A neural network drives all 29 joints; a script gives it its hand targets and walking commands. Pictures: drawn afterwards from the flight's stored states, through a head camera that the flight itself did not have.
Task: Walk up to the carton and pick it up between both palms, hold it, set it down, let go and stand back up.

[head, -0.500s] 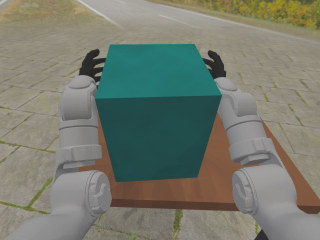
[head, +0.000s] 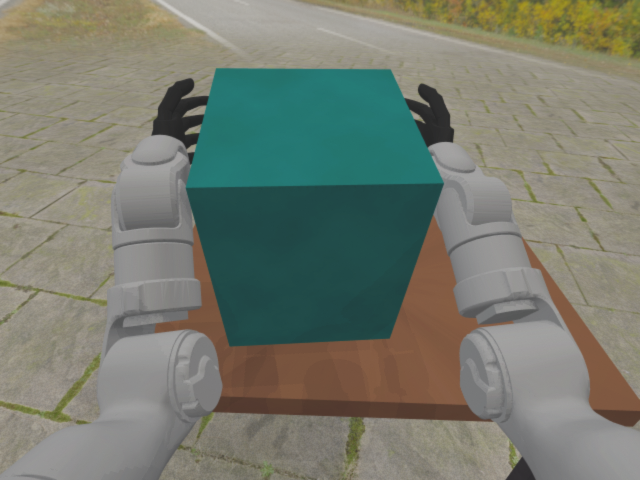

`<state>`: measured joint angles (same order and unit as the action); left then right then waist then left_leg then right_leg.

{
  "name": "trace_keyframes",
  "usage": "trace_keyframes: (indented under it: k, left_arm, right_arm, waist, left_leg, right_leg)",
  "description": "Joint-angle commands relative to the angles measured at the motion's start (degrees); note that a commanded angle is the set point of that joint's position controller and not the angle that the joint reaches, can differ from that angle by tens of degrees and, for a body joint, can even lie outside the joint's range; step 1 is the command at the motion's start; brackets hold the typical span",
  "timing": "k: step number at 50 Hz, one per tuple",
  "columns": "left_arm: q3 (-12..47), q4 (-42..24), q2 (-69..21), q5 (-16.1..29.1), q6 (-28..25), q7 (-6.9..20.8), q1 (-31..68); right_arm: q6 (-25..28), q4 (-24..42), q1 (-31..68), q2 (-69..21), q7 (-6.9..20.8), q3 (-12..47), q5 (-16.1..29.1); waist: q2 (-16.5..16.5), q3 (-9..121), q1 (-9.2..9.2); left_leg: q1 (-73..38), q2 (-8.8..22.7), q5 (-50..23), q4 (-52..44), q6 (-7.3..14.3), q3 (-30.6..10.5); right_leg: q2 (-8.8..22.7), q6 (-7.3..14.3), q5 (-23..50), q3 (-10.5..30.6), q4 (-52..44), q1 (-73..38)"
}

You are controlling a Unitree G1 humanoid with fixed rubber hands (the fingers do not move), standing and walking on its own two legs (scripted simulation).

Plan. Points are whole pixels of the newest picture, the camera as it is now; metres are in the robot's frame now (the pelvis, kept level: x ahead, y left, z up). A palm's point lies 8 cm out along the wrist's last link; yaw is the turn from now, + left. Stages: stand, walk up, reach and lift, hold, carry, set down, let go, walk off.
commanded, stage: set down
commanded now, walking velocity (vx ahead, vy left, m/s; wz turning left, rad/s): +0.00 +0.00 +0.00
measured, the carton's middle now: (308, 211) +0.35 +0.00 +0.23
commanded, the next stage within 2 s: none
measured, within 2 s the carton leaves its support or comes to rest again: neither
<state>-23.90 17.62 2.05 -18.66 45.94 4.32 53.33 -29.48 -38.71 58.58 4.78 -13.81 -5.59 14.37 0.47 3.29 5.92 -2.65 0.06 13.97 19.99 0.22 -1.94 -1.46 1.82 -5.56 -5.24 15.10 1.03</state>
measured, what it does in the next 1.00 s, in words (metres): stands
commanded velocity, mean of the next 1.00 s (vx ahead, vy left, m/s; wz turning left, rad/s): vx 0.00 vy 0.00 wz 0.00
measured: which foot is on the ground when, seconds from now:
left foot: down 0.00-1.00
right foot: down 0.00-1.00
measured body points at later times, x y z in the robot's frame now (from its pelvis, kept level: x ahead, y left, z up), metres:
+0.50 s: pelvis +0.01 +0.01 +0.00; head -0.02 +0.04 +0.45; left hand +0.41 +0.16 +0.24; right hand +0.40 -0.14 +0.21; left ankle -0.02 +0.11 -0.75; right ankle +0.04 -0.10 -0.75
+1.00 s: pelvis +0.02 +0.01 +0.00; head -0.03 +0.04 +0.45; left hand +0.42 +0.15 +0.23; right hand +0.41 -0.14 +0.20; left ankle -0.02 +0.11 -0.75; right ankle +0.04 -0.10 -0.75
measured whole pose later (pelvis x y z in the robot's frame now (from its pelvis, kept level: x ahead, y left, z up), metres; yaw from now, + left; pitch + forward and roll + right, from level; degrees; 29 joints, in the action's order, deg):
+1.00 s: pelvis +0.02 +0.01 +0.00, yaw +2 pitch -10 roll -2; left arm -19.7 22.0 -2.6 -21.8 30.5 1.0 47.0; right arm -2.7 -45.0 45.7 -0.1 -5.3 -14.5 -1.1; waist 2.9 -4.3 5.0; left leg -5.5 -0.8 15.0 19.7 1.2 -3.0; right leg -0.6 0.6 -6.5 -6.3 13.5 -2.9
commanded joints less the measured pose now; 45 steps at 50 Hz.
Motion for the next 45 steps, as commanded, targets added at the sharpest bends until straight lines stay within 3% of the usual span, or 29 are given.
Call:
trace_keyframes:
  k: [1, 7, 13, 14, 21, 26, 35, 40, 45]
  left_arm:
    - [18.0, 2.6, -26.6, 5.2, -4.1, 9.1, 38.0]
    - [14.1, 6.4, -24.2, 0.7, -8.4, 10.6, 32.2]
    - [16.6, 2.8, -25.6, -0.3, -10.2, 10.4, 26.3]
    - [16.4, 1.8, -25.7, 0.6, -10.6, 10.4, 24.6]
    - [27.3, -6.3, -30.4, 4.3, -13.2, 6.8, 21.6]
    - [30.8, -8.7, -30.5, 5.4, -13.6, 4.7, 21.2]
    - [26.8, -2.9, -30.9, 3.0, -11.9, 3.9, 19.8]
    - [23.5, 2.2, -30.8, 2.2, -12.3, 4.7, 19.8]
    - [22.7, 4.6, -31.3, 2.5, -14.2, 5.1, 19.9]
  right_arm:
    - [6.1, 8.6, 41.2, -31.7, 6.9, 12.3, 2.3]
    - [15.4, 5.1, 36.6, -27.7, 8.9, 6.6, -5.9]
    - [22.9, 9.1, 33.0, -26.5, 9.7, 7.4, -9.4]
    - [24.0, 8.3, 29.3, -26.3, 9.5, 8.3, -10.0]
    - [30.9, 18.9, 31.1, -25.0, 9.4, 13.9, -9.0]
    - [32.0, 19.3, 29.8, -23.3, 10.2, 13.9, -9.5]
    - [30.2, 11.5, 28.5, -21.5, 12.3, 9.7, -10.2]
    - [29.7, 6.9, 27.6, -21.2, 12.9, 5.5, -12.8]
    - [30.5, 5.6, 26.6, -21.8, 13.2, 3.5, -14.6]
  waist:
    - [-1.2, 11.4, -0.35]
    - [0.4, 6.5, -0.03]
    - [0.2, 6.9, 0.42]
    - [0.6, 3.7, 2.35]
    - [-1.1, 16.1, 1.71]
    - [-2.2, 18.6, 1.35]
    - [-3.6, 13.5, -0.49]
    - [-2.1, 8.8, 0.19]
    - [-1.8, 9.0, 0.97]
  left_leg:
    - [13.7, -1.9, -4.1, -6.8, -1.4, 2.1]
    - [10.7, -2.1, -4.3, -8.3, -0.3, 3.5]
    - [6.5, -2.3, -12.9, -6.2, -0.7, 4.6]
    - [7.4, -2.6, -15.3, -5.1, -0.3, 3.5]
    - [0.9, -2.1, -29.1, 0.4, -2.9, 3.3]
    - [-0.1, -1.3, -31.2, 1.2, -3.8, 2.4]
    - [-1.0, -0.3, -27.1, -1.1, -4.5, 2.8]
    - [1.0, -0.4, -21.3, -3.0, -4.0, 3.4]
    - [0.6, -0.6, -22.6, -2.6, -4.3, 3.5]
  right_leg:
    - [-0.7, -2.9, 1.4, 1.4, -0.1, -17.0]
    - [0.2, -2.9, 0.1, -0.4, -1.6, -18.1]
    - [0.1, -3.3, 6.3, -2.0, -1.0, -20.4]
    - [0.8, -3.8, 8.8, -3.5, -1.6, -19.7]
    - [-0.4, -3.1, 15.4, -4.2, 0.7, -20.9]
    - [-0.5, -2.7, 14.8, -4.3, 1.1, -19.8]
    - [-1.4, -2.2, 5.6, -4.8, -0.1, -13.5]
    - [-1.2, -2.3, 3.6, -4.8, -1.0, -12.9]
    - [-1.2, -2.6, 5.8, -4.9, -0.8, -13.3]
